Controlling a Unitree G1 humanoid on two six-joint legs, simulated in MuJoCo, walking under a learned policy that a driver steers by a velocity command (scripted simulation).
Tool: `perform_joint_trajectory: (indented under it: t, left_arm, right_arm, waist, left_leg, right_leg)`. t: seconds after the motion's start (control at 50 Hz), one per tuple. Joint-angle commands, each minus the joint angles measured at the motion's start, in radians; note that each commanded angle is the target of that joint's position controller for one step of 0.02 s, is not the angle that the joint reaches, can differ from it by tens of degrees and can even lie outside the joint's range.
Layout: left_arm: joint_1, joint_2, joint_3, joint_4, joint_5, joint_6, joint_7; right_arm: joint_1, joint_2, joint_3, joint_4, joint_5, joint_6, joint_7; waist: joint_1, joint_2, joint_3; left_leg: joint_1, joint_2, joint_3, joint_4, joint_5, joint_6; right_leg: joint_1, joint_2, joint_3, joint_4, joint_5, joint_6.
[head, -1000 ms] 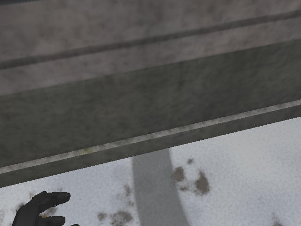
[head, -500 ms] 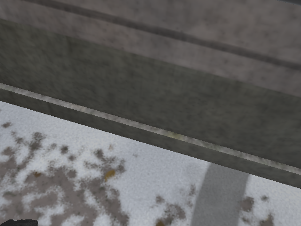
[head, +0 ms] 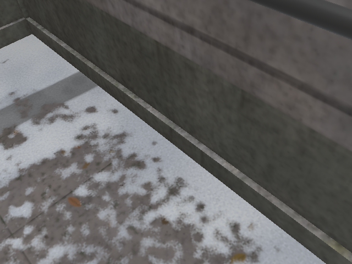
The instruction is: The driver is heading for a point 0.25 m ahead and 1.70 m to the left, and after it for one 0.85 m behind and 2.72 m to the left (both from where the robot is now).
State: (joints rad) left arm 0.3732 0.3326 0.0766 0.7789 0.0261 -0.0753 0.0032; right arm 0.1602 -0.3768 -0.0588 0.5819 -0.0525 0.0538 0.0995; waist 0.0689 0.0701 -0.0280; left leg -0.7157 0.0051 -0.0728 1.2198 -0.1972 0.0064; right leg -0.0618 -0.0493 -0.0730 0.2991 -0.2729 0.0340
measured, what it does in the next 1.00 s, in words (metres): walks ahead, turning left: left foot, then right foot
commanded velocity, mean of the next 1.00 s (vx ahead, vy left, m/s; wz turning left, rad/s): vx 0.90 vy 0.07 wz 1.00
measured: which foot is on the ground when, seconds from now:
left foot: up 0.00-0.26, down 0.28-0.72, up 0.74-1.00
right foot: down 0.00-0.30, up 0.32-0.72, down 0.74-1.00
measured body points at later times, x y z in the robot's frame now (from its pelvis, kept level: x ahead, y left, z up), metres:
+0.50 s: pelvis +0.33 +0.21 -0.02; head +0.37 +0.22 +0.43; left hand +0.33 +0.50 -0.12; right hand +0.51 -0.01 -0.14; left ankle +0.29 +0.21 -0.74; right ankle +0.43 +0.05 -0.66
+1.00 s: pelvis +0.74 +0.50 -0.02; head +0.75 +0.52 +0.43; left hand +0.46 +0.64 -0.13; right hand +1.09 +0.57 -0.07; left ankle +0.70 +0.64 -0.66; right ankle +0.78 +0.35 -0.74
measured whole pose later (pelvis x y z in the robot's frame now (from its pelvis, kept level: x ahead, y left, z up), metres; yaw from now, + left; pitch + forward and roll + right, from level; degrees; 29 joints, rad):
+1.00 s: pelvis +0.74 +0.50 -0.02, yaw +60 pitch +1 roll -3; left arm 0.45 0.34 0.08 0.88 0.01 -0.12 0.03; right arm 0.03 -0.36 -0.06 0.65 -0.04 0.01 0.07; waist 0.05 0.04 0.01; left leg -0.77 0.02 -0.02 1.17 -0.11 0.11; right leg -0.02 -0.02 -0.23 0.40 -0.38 0.03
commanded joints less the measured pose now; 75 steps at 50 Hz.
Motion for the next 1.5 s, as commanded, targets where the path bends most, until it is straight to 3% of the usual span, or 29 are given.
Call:
perform_joint_trajectory:
  t: [0.02, 0.04, 0.06, 0.08, 0.1, 0.12, 0.18, 0.22, 0.26, 0.3, 0.32, 0.36, 0.38, 0.54, 0.66, 0.7, 0.74, 0.76, 0.78, 0.84, 0.88, 1.04, 1.12, 1.16, 1.2, 1.22, 1.24, 1.34, 1.5]
  left_arm:
    - [0.033, 0.129, 0.032, -0.032, 0.003, -0.026, -0.003]
    - [0.058, 0.126, 0.030, -0.021, 0.010, -0.027, -0.006]
    - [0.127, 0.130, 0.019, 0.012, -0.029, -0.002, 0.041]
    - [0.168, 0.132, 0.019, 0.029, -0.026, 0.023, 0.067]
    - [0.183, 0.167, 0.032, 0.034, -0.019, 0.035, 0.081]
    - [0.138, 0.110, 0.021, 0.003, 0.025, -0.005, 0.016]
    - [0.133, 0.086, 0.018, 0.033, 0.032, -0.010, 0.001]
    - [0.145, 0.121, 0.020, 0.052, 0.025, -0.004, 0.008]
    - [0.197, 0.281, 0.079, 0.119, -0.058, 0.044, 0.125]
    - [0.177, 0.203, 0.057, 0.055, -0.065, 0.039, 0.094]
    - [0.061, 0.111, 0.035, -0.048, -0.014, 0.046, 0.061]
    - [-0.131, 0.092, 0.022, -0.123, 0.022, 0.042, 0.041]
    - [-0.106, 0.048, 0.002, -0.122, 0.025, 0.009, 0.017]
    - [-0.324, 0.029, -0.032, -0.179, 0.039, 0.025, -0.015]
    - [-0.462, 0.007, -0.050, -0.233, 0.010, 0.009, -0.023]
    - [-0.294, 0.087, -0.011, -0.202, 0.004, 0.013, 0.002]
    - [0.176, 0.212, 0.042, -0.096, 0.015, 0.021, 0.048]
    - [0.190, 0.257, 0.053, -0.095, 0.073, 0.002, 0.043]
    - [0.097, 0.209, 0.050, -0.108, 0.055, 0.001, 0.021]
    - [-0.050, 0.019, -0.005, -0.061, 0.023, -0.008, 0.024]
    - [-0.005, 0.009, -0.012, -0.006, 0.004, -0.029, 0.029]
    - [-0.046, 0.055, -0.006, 0.039, -0.015, -0.078, 0.020]
    - [0.020, 0.191, 0.013, 0.052, -0.023, -0.038, 0.027]
    - [-0.050, 0.230, 0.024, 0.002, -0.027, 0.001, 0.027]
    - [0.014, 0.009, -0.027, -0.065, 0.009, -0.007, 0.000]
    - [-0.024, 0.060, -0.024, -0.172, -0.015, -0.028, 0.001]
    - [-0.091, 0.086, -0.032, -0.161, -0.011, -0.048, 0.009]
    - [-0.140, 0.045, -0.052, -0.145, 0.034, 0.005, 0.018]
    - [-0.352, 0.055, -0.050, -0.191, -0.005, -0.002, -0.027]
  right_arm:
    - [-0.155, -0.064, -0.024, -0.093, -0.001, -0.012, 0.018]
    - [-0.189, -0.063, -0.021, -0.103, 0.007, -0.009, 0.019]
    - [-0.179, 0.003, -0.006, -0.149, 0.099, -0.042, 0.007]
    - [-0.156, 0.040, 0.014, -0.140, 0.101, -0.058, 0.017]
    - [-0.165, 0.045, 0.018, -0.164, 0.090, -0.061, 0.029]
    - [-0.264, -0.012, 0.010, -0.146, -0.011, -0.028, 0.026]
    - [-0.369, -0.023, 0.009, -0.183, 0.006, -0.015, 0.027]
    - [-0.319, 0.010, 0.021, -0.156, -0.005, -0.022, 0.013]
    - [-0.087, 0.090, 0.020, -0.103, -0.048, 0.027, 0.052]
    - [0.220, -0.107, -0.070, 0.028, -0.022, 0.021, 0.023]
    - [0.180, -0.203, -0.103, 0.022, 0.041, 0.013, 0.012]
    - [0.225, -0.229, -0.099, 0.081, 0.056, -0.016, -0.026]
    - [0.201, -0.133, -0.065, 0.089, 0.003, -0.050, -0.063]
    - [0.236, -0.090, -0.037, 0.147, 0.041, -0.135, -0.088]
    - [0.316, -0.116, -0.050, 0.225, 0.070, -0.146, -0.090]
    - [0.272, -0.155, -0.060, 0.222, 0.071, -0.153, -0.095]
    - [0.111, -0.172, -0.059, 0.197, 0.027, -0.165, -0.087]
    - [0.260, 0.041, -0.006, 0.173, 0.066, -0.156, -0.091]
    - [0.228, -0.025, 0.005, 0.131, 0.083, -0.145, -0.104]
    - [0.059, -0.048, -0.002, 0.136, 0.010, -0.097, -0.074]
    - [0.015, 0.050, 0.020, 0.083, 0.008, -0.072, -0.051]
    - [-0.232, 0.056, 0.033, -0.045, 0.018, -0.042, 0.000]
    - [-0.014, -0.012, 0.001, 0.034, 0.011, -0.061, -0.021]
    - [0.315, -0.084, -0.044, 0.183, 0.009, -0.066, -0.058]
    - [0.145, -0.192, -0.070, 0.162, 0.023, -0.047, -0.087]
    - [0.236, -0.253, -0.093, 0.151, 0.005, -0.035, -0.093]
    - [0.262, -0.203, -0.090, 0.189, 0.004, -0.046, -0.111]
    - [0.161, -0.048, -0.025, 0.223, 0.020, -0.140, -0.114]
    - [0.255, -0.136, -0.056, 0.312, 0.049, -0.168, -0.087]
  waist:
    - [0.022, -0.221, 0.130]
    - [0.041, -0.237, 0.145]
    - [0.012, -0.106, 0.245]
    - [0.002, -0.132, 0.197]
    - [-0.002, -0.174, 0.165]
    - [0.044, -0.262, 0.074]
    - [0.053, -0.278, 0.267]
    - [-0.005, -0.205, 0.235]
    - [-0.197, -0.172, 0.030]
    - [-0.288, -0.069, -0.254]
    - [-0.256, 0.182, -0.238]
    - [-0.216, -0.047, -0.099]
    - [-0.129, -0.221, -0.011]
    - [-0.077, -0.061, 0.179]
    - [-0.134, 0.000, 0.092]
    - [-0.031, 0.045, -0.043]
    - [0.246, -0.012, -0.259]
    - [0.120, -0.356, -0.389]
    - [0.090, -0.406, -0.418]
    - [0.020, -0.058, -0.089]
    - [-0.030, -0.096, 0.054]
    - [-0.118, -0.114, 0.229]
    - [-0.242, -0.174, 0.042]
    - [-0.371, -0.114, -0.131]
    - [-0.123, 0.134, -0.048]
    - [-0.174, 0.079, -0.294]
    - [-0.176, -0.093, -0.150]
    - [-0.020, -0.160, 0.092]
    - [-0.131, -0.042, 0.071]
  left_leg:
    - [-0.203, 0.040, 0.006, 0.017, 0.055, 0.004]
    - [-0.226, 0.048, 0.026, -0.014, 0.048, 0.002]
    - [-0.370, 0.085, -0.061, -0.059, 0.080, -0.003]
    - [-0.386, 0.074, -0.039, -0.101, 0.058, -0.012]
    - [-0.375, 0.085, -0.011, -0.109, 0.035, -0.021]
    - [-0.177, 0.084, 0.099, -0.155, 0.033, 0.019]
    - [-0.093, 0.078, 0.190, -0.314, -0.031, 0.089]
    - [0.013, 0.001, 0.271, -0.427, -0.160, 0.156]
    - [0.276, -0.099, 0.338, -0.527, -0.182, 0.177]
    - [0.994, -0.114, 0.146, -0.576, -0.307, 0.294]
    - [1.103, 0.154, -0.372, -0.773, -0.454, 0.412]
    - [0.880, 0.186, -0.437, -0.875, -0.214, 0.345]
    - [0.747, 0.221, -0.522, -0.950, -0.358, 0.257]
    - [0.504, 0.024, -0.320, -1.052, 0.206, 0.295]
    - [0.608, 0.015, -0.319, -0.970, 0.748, 0.188]
    - [0.568, 0.006, -0.335, -0.761, 0.958, 0.153]
    - [0.362, -0.058, -0.291, -0.239, 0.799, 0.122]
    - [0.085, -0.176, -0.207, 0.165, -0.200, 0.111]
    - [-0.003, -0.126, -0.111, 0.234, -0.223, 0.129]
    - [0.014, 0.001, -0.039, 0.177, -0.027, 0.125]
    - [-0.052, 0.046, -0.046, 0.167, -0.033, 0.113]
    - [0.110, 0.023, 0.161, -0.320, 0.209, 0.126]
    - [0.379, -0.150, 0.265, -0.355, 0.039, 0.205]
    - [0.821, -0.172, 0.208, -0.540, 0.092, 0.244]
    - [0.954, 0.049, -0.316, -0.555, 0.324, 0.308]
    - [1.181, 0.204, -0.693, -0.815, -0.054, 0.506]
    - [1.054, 0.226, -0.782, -0.973, -0.224, 0.458]
    - [0.472, 0.084, -0.431, -0.985, 0.119, 0.366]
    - [0.601, 0.026, -0.211, -1.020, 0.625, 0.221]
  right_leg:
    - [0.054, -0.230, 0.110, -0.208, -0.216, -0.088]
    - [0.079, -0.226, 0.074, -0.210, -0.203, -0.090]
    - [0.191, -0.295, 0.109, -0.080, 0.264, -0.079]
    - [0.257, -0.324, 0.073, -0.021, 0.426, -0.071]
    - [0.284, -0.342, 0.046, 0.004, 0.484, -0.064]
    - [0.153, -0.246, -0.064, -0.179, -0.089, -0.080]
    - [0.085, -0.238, -0.150, -0.290, -0.112, -0.097]
    - [0.163, -0.240, -0.242, -0.108, 0.565, -0.081]
    - [0.180, -0.398, -0.196, 0.394, 1.618, -0.065]
    - [-0.309, -0.252, -0.157, 0.987, 0.854, -0.033]
    - [-0.687, 0.009, -0.121, 1.369, -0.275, 0.008]
    - [-0.714, -0.041, 0.102, 1.267, -0.148, -0.056]
    - [-0.691, -0.093, 0.121, 1.141, -0.033, -0.051]
    - [-0.643, -0.053, 0.046, 0.652, 0.088, 0.033]
    - [-0.370, 0.074, 0.023, 0.228, 0.384, -0.048]
    - [-0.044, 0.111, 0.039, 0.254, 0.288, -0.059]
    - [0.445, -0.031, 0.144, 0.318, -0.030, -0.088]
    - [0.653, -0.366, 0.606, 0.186, -0.400, -0.195]
    - [0.583, -0.405, 0.925, 0.000, -0.618, -0.205]
    - [0.162, -0.308, 0.512, -0.004, -0.249, -0.162]
    - [0.004, -0.286, 0.352, -0.047, -0.163, -0.129]
    - [-0.211, -0.182, -0.177, -0.268, 0.307, -0.094]
    - [0.033, -0.224, -0.234, 0.173, 1.411, -0.086]
    - [-0.094, -0.210, -0.186, 0.726, 1.271, -0.078]
    - [-0.629, 0.023, -0.077, 1.393, -0.245, -0.041]
    - [-0.790, 0.060, 0.132, 1.428, -0.206, -0.022]
    - [-0.847, -0.003, 0.175, 1.279, -0.159, -0.020]
    - [-0.620, -0.120, 0.163, 0.895, -0.199, 0.019]
    - [-0.250, 0.016, 0.004, 0.269, 0.400, -0.072]
Keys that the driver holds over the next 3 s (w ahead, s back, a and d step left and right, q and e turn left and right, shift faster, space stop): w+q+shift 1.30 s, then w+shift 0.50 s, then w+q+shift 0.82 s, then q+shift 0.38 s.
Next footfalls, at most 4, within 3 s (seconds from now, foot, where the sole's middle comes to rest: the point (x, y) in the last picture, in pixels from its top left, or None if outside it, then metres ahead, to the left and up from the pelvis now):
0.28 left None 0.32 0.23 -0.78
0.74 right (122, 194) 0.81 0.38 -0.78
1.18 left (26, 178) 0.88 0.85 -0.78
1.56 right None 1.17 1.27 -0.78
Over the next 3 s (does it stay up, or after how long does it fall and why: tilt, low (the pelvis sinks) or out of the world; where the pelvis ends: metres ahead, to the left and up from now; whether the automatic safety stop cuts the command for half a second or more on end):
stays up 0.69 2.01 -0.07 its command is cut before an obstacle after 1.8 s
